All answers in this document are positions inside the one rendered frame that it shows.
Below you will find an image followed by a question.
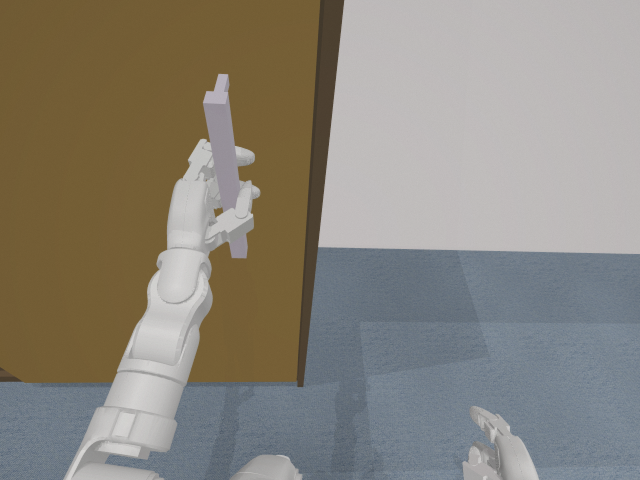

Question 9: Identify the handle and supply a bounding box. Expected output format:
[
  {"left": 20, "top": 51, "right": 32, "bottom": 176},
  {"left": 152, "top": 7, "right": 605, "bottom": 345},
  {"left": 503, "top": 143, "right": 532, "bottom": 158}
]
[{"left": 203, "top": 74, "right": 248, "bottom": 258}]

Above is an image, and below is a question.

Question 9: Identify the left robot forearm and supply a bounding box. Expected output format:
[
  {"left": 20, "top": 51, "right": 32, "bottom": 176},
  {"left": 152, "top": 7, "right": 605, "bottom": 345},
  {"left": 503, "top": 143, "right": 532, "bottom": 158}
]
[{"left": 63, "top": 248, "right": 213, "bottom": 480}]

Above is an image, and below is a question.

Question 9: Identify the left robot thigh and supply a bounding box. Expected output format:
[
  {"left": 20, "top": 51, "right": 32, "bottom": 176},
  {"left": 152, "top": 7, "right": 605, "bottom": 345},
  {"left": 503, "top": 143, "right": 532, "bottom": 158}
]
[{"left": 230, "top": 455, "right": 302, "bottom": 480}]

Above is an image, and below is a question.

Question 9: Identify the robot left hand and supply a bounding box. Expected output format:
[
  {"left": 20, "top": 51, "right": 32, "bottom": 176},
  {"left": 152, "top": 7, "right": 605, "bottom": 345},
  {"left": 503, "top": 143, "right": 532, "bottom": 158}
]
[{"left": 167, "top": 139, "right": 260, "bottom": 257}]

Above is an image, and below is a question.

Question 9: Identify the robot right hand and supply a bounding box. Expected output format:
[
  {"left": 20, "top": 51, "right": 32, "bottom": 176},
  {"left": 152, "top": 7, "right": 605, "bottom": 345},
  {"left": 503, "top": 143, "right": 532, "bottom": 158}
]
[{"left": 462, "top": 406, "right": 539, "bottom": 480}]

